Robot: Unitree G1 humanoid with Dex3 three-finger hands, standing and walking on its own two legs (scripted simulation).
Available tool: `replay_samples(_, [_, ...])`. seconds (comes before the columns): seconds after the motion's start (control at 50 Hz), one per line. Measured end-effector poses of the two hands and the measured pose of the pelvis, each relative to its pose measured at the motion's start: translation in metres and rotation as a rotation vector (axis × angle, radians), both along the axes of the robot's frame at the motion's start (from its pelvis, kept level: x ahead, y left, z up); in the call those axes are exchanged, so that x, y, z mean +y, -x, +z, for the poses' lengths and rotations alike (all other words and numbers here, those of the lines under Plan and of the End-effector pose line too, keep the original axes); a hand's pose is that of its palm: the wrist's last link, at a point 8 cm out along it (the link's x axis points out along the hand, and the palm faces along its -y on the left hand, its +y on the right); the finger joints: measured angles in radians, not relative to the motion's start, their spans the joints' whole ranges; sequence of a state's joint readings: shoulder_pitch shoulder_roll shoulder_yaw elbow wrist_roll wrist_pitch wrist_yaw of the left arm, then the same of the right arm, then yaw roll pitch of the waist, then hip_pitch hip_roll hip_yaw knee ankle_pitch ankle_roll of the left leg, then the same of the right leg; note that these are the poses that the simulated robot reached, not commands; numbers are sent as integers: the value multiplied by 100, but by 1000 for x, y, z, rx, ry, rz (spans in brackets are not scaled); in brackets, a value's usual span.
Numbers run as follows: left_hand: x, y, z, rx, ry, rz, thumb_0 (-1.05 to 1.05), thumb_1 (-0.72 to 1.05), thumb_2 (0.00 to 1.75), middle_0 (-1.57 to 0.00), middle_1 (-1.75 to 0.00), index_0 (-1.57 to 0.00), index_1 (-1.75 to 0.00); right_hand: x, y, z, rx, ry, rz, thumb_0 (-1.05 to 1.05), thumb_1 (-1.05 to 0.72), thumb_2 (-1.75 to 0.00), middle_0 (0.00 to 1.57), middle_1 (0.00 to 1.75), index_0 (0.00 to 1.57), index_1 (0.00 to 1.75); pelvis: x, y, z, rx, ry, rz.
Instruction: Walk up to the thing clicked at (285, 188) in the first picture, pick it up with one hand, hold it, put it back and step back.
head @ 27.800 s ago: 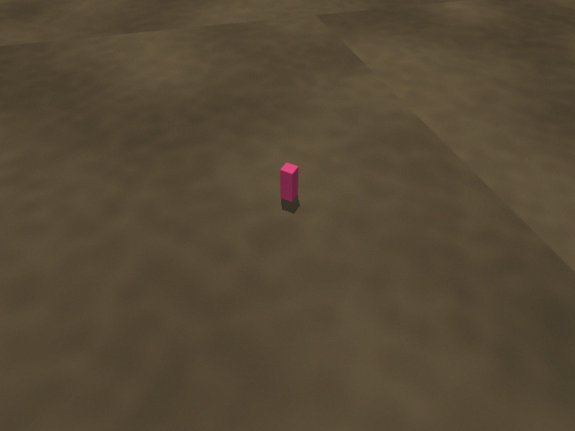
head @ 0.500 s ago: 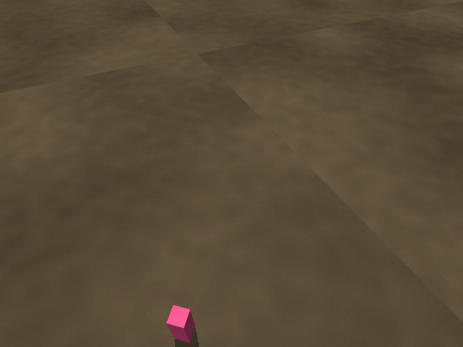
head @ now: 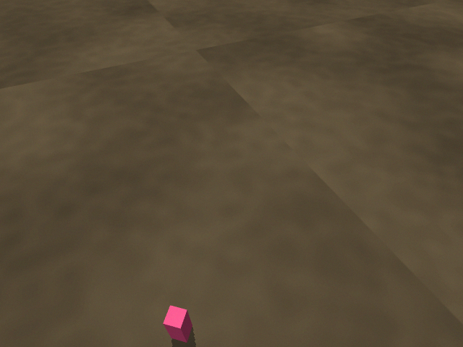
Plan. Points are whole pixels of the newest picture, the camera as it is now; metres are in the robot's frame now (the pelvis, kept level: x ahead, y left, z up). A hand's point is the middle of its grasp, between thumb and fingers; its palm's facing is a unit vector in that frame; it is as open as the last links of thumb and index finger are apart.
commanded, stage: stand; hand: left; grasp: from the side
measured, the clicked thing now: (178, 324) +0.39 +0.22 -0.69
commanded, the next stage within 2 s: step back in 0.26 s
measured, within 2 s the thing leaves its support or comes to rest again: neither
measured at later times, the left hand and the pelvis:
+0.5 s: hand out of the picture +0.08 +0.28 -0.17, palm faces -0.01 -0.93 -0.38, open 7.4 cm; pelvis -0.03 +0.01 -0.02, yaw +1 degrees
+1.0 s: hand out of the picture +0.01 +0.29 -0.18, palm faces -0.08 -0.92 -0.40, open 7.4 cm; pelvis -0.10 +0.03 -0.03, yaw -3 degrees
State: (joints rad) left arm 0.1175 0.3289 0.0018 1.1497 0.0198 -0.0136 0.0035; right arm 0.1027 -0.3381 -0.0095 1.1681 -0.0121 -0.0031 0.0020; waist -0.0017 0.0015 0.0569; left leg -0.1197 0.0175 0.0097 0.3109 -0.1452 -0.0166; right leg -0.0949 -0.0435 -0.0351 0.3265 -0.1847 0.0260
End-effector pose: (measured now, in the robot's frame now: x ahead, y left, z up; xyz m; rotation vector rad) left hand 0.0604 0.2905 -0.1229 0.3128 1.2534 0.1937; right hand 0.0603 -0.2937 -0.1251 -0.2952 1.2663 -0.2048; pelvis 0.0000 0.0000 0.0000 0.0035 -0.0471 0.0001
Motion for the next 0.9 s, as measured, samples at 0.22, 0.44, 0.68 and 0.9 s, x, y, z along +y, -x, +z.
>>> replay_samples(0.22, [-3, -8, 2, -10, -5, 1, 1, 90, 90, -20, -30, -20, -30, -3, -5, -1, -3, -3, 2, 0, -90, -90, 20, 30, 20, 30, -4, -5, 0, 0, 0, -2])
replay_samples(0.44, [17, -11, -4, -37, -38, 20, 1, 90, 90, -20, -30, -21, -30, -17, -6, -5, -11, 39, 6, 0, -90, -90, 20, 30, 20, 30, 2, 20, -12, 15, 19, 9])
replay_samples(0.68, [55, -28, -23, -110, -22, -18, 1, 91, 90, -20, -30, -20, -30, 17, 57, 6, 80, 110, 15, 0, -90, -90, 20, 30, 20, 30, 39, 51, -19, 38, 31, 22])
replay_samples(0.9, [49, 25, -22, -38, -30, -68, 1, 91, 90, -20, -30, -20, -30, 28, 62, -1, -70, 76, -4, 0, -90, -90, 20, 30, 21, 30, 41, 83, -21, 22, 5, -45])
